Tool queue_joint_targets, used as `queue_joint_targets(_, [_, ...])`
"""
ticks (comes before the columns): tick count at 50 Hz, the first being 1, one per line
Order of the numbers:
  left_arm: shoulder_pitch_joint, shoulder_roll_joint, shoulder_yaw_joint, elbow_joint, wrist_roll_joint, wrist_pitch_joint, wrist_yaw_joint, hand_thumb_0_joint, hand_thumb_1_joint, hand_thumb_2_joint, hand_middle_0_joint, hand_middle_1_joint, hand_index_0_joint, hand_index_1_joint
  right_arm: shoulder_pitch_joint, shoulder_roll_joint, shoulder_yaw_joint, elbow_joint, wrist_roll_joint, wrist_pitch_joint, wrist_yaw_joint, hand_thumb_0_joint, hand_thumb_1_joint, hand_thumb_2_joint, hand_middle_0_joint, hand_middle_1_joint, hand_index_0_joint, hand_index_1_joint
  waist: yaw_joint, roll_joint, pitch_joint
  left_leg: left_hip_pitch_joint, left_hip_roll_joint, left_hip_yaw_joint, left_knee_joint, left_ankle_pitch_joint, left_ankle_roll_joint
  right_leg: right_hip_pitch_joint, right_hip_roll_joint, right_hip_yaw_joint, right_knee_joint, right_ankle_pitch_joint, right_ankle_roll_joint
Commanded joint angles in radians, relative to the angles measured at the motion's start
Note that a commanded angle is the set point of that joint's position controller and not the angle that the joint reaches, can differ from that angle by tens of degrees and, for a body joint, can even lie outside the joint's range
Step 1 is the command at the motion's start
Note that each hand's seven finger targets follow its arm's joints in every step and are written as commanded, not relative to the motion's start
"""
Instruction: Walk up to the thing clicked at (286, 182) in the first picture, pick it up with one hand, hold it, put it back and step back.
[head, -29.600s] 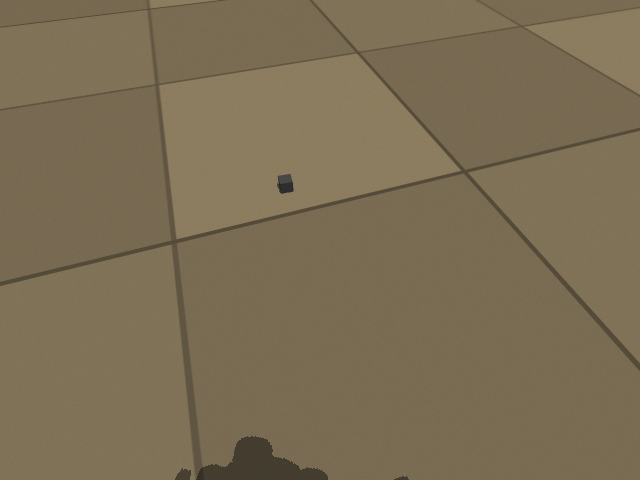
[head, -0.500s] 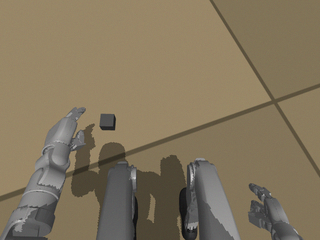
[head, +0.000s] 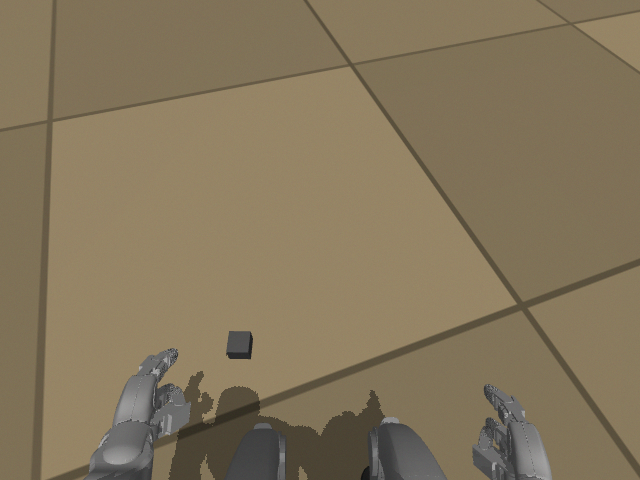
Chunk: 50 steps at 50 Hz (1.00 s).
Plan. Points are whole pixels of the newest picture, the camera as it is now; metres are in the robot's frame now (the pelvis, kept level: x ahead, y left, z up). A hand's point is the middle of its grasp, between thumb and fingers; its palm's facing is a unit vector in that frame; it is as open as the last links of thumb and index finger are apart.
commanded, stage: home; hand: left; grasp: from above
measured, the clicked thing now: (240, 345) +0.50 +0.22 -0.63
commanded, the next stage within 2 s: none
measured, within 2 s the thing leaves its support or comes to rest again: neither
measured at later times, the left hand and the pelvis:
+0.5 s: hand (159, 436) +0.18 +0.19 +0.00, palm faces +0.07 -0.98 -0.20, open 7.4 cm; pelvis +0.03 +0.00 +0.05, yaw +1 degrees
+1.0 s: hand (158, 434) +0.19 +0.19 +0.00, palm faces +0.05 -0.98 -0.20, open 7.4 cm; pelvis +0.03 +0.01 +0.05, yaw +1 degrees
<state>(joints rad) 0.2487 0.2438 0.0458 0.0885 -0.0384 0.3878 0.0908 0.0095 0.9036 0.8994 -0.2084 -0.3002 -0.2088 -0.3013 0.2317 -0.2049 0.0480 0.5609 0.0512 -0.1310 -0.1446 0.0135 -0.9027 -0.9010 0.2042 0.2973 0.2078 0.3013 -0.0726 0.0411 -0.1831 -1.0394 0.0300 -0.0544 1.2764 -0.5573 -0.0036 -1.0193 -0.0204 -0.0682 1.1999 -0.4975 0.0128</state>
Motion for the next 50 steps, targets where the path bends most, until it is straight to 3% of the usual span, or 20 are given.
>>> queue_joint_targets(1, [0.062,0.095,0.066,-0.274,-0.025,-0.003,-0.002,0.000,0.901,0.900,-0.199,-0.300,-0.200,-0.300,0.003,-0.132,-0.049,-0.166,-0.012,-0.076,-0.037,0.000,-0.902,-0.899,0.200,0.299,0.199,0.299,0.014,0.046,-0.199,0.300,-0.030,-0.012,-0.319,0.208,0.016,0.301,0.034,0.021,-0.280,0.182,-0.023])
queue_joint_targets(7, [0.210,0.074,0.044,-0.380,-0.027,0.025,-0.020,0.000,0.901,0.900,-0.199,-0.300,-0.199,-0.300,0.021,-0.120,-0.050,-0.196,-0.020,-0.106,-0.055,0.000,-0.902,-0.899,0.200,0.299,0.199,0.299,0.019,0.021,-0.130,0.379,-0.033,-0.001,-0.387,0.287,0.018,0.393,0.043,0.004,-0.368,0.239,-0.022])
queue_joint_targets(15, [0.241,0.069,0.035,-0.408,-0.022,0.032,-0.054,0.000,0.901,0.900,-0.199,-0.300,-0.199,-0.300,0.009,-0.133,-0.059,-0.201,-0.034,-0.142,-0.059,0.000,-0.902,-0.899,0.200,0.299,0.199,0.299,0.015,-0.022,-0.020,0.402,-0.032,0.002,-0.445,0.249,0.024,0.407,0.043,-0.017,-0.420,0.194,-0.015])
queue_joint_targets(21, [0.209,0.083,0.048,-0.398,-0.010,0.019,-0.068,0.000,0.901,0.900,-0.199,-0.300,-0.199,-0.300,-0.002,-0.140,-0.065,-0.189,-0.042,-0.164,-0.054,0.000,-0.902,-0.899,0.199,0.299,0.199,0.299,0.023,0.005,-0.019,0.421,-0.030,0.002,-0.453,0.249,0.017,0.408,0.040,-0.016,-0.410,0.190,-0.017])
queue_joint_targets(30, [0.232,0.081,0.043,-0.409,-0.005,0.008,-0.062,0.000,0.901,0.900,-0.199,-0.300,-0.199,-0.300,-0.007,-0.136,-0.063,-0.176,-0.046,-0.166,-0.049,0.000,-0.902,-0.899,0.199,0.299,0.199,0.299,0.031,0.024,-0.082,0.457,-0.031,0.002,-0.437,0.340,0.011,0.447,0.041,-0.011,-0.392,0.264,-0.021])
queue_joint_targets(37, [0.235,0.085,0.044,-0.389,-0.008,0.012,-0.060,0.000,0.901,0.900,-0.199,-0.300,-0.199,-0.300,-0.016,-0.138,-0.063,-0.182,-0.045,-0.163,-0.052,0.000,-0.902,-0.899,0.199,0.299,0.199,0.299,0.036,-0.024,-0.052,0.422,-0.035,0.008,-0.438,0.286,0.020,0.454,0.038,-0.008,-0.416,0.229,-0.014])
queue_joint_targets(45, [0.215,0.082,0.040,-0.403,-0.008,0.013,-0.061,0.000,0.901,0.900,-0.199,-0.300,-0.199,-0.300,-0.018,-0.140,-0.062,-0.181,-0.043,-0.167,-0.052,0.000,-0.902,-0.899,0.199,0.299,0.199,0.299,0.040,0.024,-0.024,0.416,-0.025,-0.008,-0.474,0.192,0.013,0.414,0.041,-0.012,-0.413,0.146,-0.015])
queue_joint_targets(50, [0.221,0.083,0.045,-0.415,-0.013,0.009,-0.062,0.000,0.901,0.900,-0.199,-0.300,-0.199,-0.300,-0.011,-0.136,-0.062,-0.181,-0.042,-0.170,-0.052,0.000,-0.902,-0.899,0.199,0.299,0.199,0.299,0.038,0.003,-0.045,0.413,-0.026,-0.005,-0.460,0.205,0.015,0.431,0.040,-0.010,-0.414,0.156,-0.014])
